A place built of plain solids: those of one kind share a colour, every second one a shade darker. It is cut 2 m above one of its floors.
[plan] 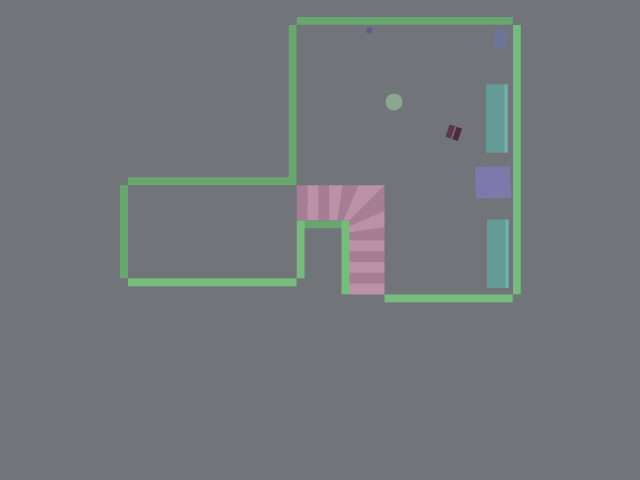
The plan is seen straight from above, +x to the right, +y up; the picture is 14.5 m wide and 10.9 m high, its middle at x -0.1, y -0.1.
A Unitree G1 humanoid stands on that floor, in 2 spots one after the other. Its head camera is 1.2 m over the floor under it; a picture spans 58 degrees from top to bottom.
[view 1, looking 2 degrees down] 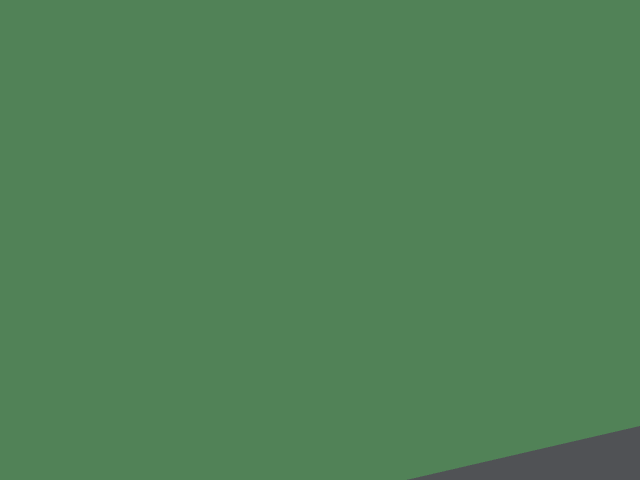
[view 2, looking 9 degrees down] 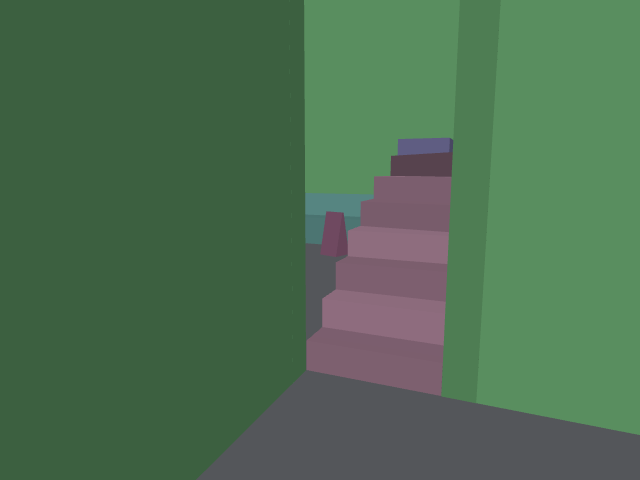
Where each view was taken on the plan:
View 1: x -1.63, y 0.77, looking -110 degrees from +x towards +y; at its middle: wall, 1.85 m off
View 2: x -2.89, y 0.10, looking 23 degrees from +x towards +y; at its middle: seats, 7.21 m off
